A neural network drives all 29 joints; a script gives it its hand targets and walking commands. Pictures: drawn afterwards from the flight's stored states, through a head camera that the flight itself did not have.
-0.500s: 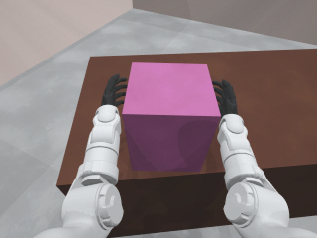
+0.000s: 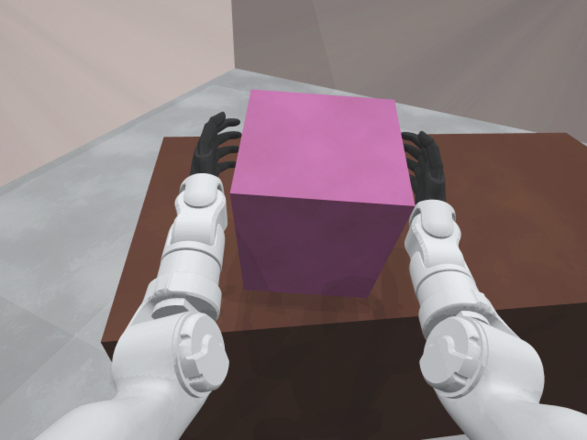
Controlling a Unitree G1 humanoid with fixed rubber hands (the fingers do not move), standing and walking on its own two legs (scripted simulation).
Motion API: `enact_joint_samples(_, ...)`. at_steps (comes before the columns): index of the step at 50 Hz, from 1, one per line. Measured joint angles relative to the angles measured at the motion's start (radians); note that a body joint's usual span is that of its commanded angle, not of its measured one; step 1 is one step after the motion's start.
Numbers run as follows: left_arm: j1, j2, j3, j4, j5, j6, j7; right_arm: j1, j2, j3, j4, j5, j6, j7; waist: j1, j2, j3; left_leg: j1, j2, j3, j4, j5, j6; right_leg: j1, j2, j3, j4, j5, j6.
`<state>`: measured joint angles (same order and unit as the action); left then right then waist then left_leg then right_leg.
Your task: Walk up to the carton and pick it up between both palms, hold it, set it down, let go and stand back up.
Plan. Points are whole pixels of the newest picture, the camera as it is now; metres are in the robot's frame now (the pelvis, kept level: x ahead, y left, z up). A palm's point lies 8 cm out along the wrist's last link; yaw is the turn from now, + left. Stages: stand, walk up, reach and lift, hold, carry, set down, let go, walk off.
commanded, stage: reach and lift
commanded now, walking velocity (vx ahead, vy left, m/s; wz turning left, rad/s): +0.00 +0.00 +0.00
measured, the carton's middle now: (313, 201) +0.45 -0.04 +0.14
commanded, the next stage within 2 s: none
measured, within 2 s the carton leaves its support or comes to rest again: neither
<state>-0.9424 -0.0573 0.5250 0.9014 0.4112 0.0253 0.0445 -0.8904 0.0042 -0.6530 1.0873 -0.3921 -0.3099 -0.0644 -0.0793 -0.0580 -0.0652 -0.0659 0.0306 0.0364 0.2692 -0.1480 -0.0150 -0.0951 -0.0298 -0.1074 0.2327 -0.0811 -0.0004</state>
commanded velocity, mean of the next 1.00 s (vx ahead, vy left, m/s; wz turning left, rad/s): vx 0.00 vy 0.00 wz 0.00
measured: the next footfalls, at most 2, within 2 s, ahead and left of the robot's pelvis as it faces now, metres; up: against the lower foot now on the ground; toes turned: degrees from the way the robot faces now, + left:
none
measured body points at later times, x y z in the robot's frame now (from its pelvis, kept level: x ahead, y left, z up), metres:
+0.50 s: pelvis +0.02 +0.00 +0.00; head -0.02 +0.02 +0.45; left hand +0.45 +0.14 +0.25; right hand +0.44 -0.16 +0.23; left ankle +0.00 +0.13 -0.75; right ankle +0.03 -0.12 -0.75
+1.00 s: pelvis -0.02 +0.01 +0.00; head -0.04 +0.03 +0.44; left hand +0.39 +0.15 +0.25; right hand +0.39 -0.15 +0.26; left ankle +0.00 +0.13 -0.75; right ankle +0.03 -0.12 -0.75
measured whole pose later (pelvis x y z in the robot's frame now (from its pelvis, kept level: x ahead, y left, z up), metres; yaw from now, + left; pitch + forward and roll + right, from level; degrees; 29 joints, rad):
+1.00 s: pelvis -0.02 +0.01 +0.00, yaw +0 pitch +0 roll -1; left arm -0.82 0.04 0.24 0.20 0.18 0.68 0.12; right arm -0.89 -0.09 -0.14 0.59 0.16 0.24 -0.12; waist -0.09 -0.01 -0.08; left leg -0.20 0.02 -0.01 0.39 -0.18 -0.01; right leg -0.19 -0.02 -0.08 0.28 -0.08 0.01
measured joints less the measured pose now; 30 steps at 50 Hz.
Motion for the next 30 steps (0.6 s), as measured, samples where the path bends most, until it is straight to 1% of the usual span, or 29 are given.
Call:
enact_joint_samples(3,-0.022,-0.001,0.024,-0.026,0.032,0.095,-0.014,-0.019,0.003,-0.003,0.001,0.026,0.072,0.009,0.002,-0.017,0.031,0.046,0.000,0.012,-0.010,0.005,0.000,0.033,0.000,0.010,0.008,-0.001,0.000)
enact_joint_samples(6,-0.021,0.003,0.029,-0.061,0.044,0.210,-0.037,-0.017,0.013,0.021,-0.021,0.076,0.175,0.015,0.009,-0.027,0.067,0.077,0.001,0.023,-0.009,0.005,0.000,0.052,-0.001,0.020,0.027,-0.009,0.001)
enact_joint_samples(9,0.001,0.016,0.013,-0.090,0.032,0.302,-0.057,0.003,0.029,0.063,-0.061,0.120,0.269,0.016,0.016,-0.029,0.097,0.080,-0.001,0.029,-0.001,0.003,0.002,0.047,-0.004,0.025,0.047,-0.016,0.003)
enact_joint_samples(11,0.023,0.026,-0.007,-0.103,0.014,0.337,-0.053,0.019,0.044,0.089,-0.091,0.137,0.310,0.010,0.021,-0.026,0.108,0.062,-0.004,0.031,0.005,0.003,0.004,0.027,-0.007,0.026,0.058,-0.017,0.003)
enact_joint_samples(14,0.049,0.038,-0.045,-0.114,-0.042,0.342,-0.041,0.031,0.058,0.103,-0.130,0.142,0.335,-0.004,0.033,-0.015,0.104,0.005,-0.009,0.028,0.016,0.007,0.007,-0.029,-0.013,0.024,0.070,-0.015,0.003)
enact_joint_samples(17,0.050,0.049,-0.095,-0.121,-0.121,0.307,-0.008,0.022,0.052,0.097,-0.163,0.144,0.314,0.007,0.045,0.001,0.058,-0.080,-0.012,0.024,0.033,0.005,0.010,-0.107,-0.018,0.020,0.079,-0.014,0.004)
enact_joint_samples(21,0.012,0.074,-0.183,-0.117,-0.206,0.265,0.053,-0.018,0.009,0.119,-0.151,0.160,0.273,0.019,0.055,0.029,-0.050,-0.167,-0.004,0.012,0.066,-0.019,0.008,-0.171,-0.010,0.008,0.070,-0.020,0.004)
enact_joint_samples(23,-0.018,0.085,-0.215,-0.118,-0.218,0.266,0.073,-0.040,-0.019,0.149,-0.128,0.189,0.256,0.022,0.054,0.042,-0.092,-0.165,0.006,0.003,0.080,-0.041,0.004,-0.151,0.000,-0.001,0.052,-0.027,0.003)
enact_joint_samples(25,-0.049,0.093,-0.224,-0.120,-0.202,0.287,0.077,-0.063,-0.043,0.186,-0.098,0.231,0.254,0.009,0.045,0.051,-0.106,-0.122,0.016,-0.006,0.087,-0.063,-0.004,-0.092,0.011,-0.009,0.028,-0.036,0.002)
enact_joint_samples(26,-0.063,0.095,-0.218,-0.122,-0.183,0.304,0.071,-0.075,-0.053,0.207,-0.083,0.255,0.263,0.001,0.037,0.052,-0.100,-0.088,0.019,-0.010,0.085,-0.070,-0.007,-0.050,0.016,-0.011,0.014,-0.040,0.001)
enact_joint_samples(27,-0.074,0.095,-0.203,-0.125,-0.155,0.324,0.061,-0.088,-0.061,0.230,-0.067,0.278,0.280,-0.007,0.027,0.056,-0.086,-0.046,0.024,-0.016,0.080,-0.037,-0.013,-0.004,0.023,-0.014,0.001,-0.038,0.000)
enact_joint_samples(28,-0.081,0.094,-0.181,-0.130,-0.122,0.350,0.044,-0.098,-0.066,0.254,-0.055,0.300,0.305,-0.016,0.015,0.055,-0.065,0.001,0.027,-0.019,0.074,-0.025,-0.017,0.044,0.027,-0.014,-0.009,-0.042,0.001)
enact_joint_samples(30,-0.075,0.087,-0.126,-0.154,-0.054,0.414,-0.008,-0.100,-0.064,0.311,-0.047,0.343,0.369,-0.036,-0.013,0.041,-0.018,0.099,0.025,-0.018,0.045,-0.069,-0.014,0.132,0.027,-0.013,-0.023,-0.058,0.002)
